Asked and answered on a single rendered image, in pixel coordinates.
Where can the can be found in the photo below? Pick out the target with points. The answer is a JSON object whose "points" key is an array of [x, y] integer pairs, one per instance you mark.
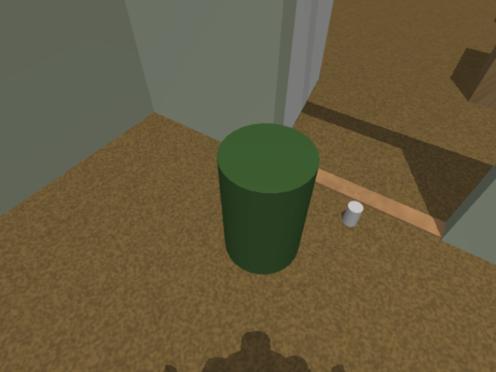
{"points": [[352, 213]]}

